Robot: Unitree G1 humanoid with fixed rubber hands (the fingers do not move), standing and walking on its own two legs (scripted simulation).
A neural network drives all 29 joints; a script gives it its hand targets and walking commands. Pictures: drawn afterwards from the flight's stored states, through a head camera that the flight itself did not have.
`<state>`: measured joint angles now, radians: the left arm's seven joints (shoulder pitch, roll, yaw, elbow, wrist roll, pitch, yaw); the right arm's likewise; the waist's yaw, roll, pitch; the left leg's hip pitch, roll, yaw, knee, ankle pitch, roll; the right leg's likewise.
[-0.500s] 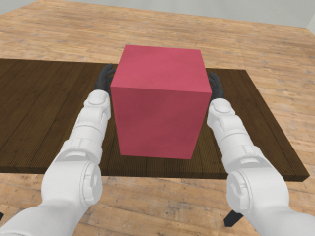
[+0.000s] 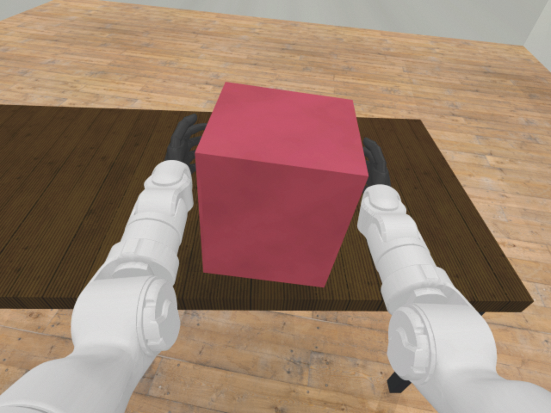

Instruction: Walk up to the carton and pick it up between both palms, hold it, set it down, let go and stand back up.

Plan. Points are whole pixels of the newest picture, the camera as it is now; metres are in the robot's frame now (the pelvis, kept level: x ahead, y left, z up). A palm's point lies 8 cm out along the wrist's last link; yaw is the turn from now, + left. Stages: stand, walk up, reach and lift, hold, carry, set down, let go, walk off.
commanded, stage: set down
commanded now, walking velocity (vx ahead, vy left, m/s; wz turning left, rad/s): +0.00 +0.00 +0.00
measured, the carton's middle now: (276, 187) +0.45 -0.01 +0.10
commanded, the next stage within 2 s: none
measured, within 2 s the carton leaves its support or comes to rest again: rests again in 0.92 s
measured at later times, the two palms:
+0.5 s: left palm (180, 182) +0.44 +0.14 +0.12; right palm (367, 199) +0.41 -0.16 +0.11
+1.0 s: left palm (185, 196) +0.44 +0.13 +0.10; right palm (368, 214) +0.40 -0.16 +0.09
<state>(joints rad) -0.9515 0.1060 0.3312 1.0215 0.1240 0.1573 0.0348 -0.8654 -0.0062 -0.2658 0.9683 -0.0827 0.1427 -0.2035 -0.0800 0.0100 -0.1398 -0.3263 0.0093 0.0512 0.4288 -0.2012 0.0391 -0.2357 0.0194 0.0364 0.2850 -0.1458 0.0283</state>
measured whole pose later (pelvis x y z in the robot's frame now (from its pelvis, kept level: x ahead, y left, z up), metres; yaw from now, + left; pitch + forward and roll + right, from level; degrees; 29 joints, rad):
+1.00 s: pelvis +0.00 +0.00 +0.00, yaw +0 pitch +6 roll -2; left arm -0.86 0.09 0.35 1.06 0.15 -0.02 -0.01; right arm -0.78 0.07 -0.41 0.97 -0.28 -0.08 -0.18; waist -0.08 0.01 -0.06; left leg -0.33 0.01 0.05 0.43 -0.21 0.04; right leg -0.24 0.02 0.04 0.28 -0.15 0.03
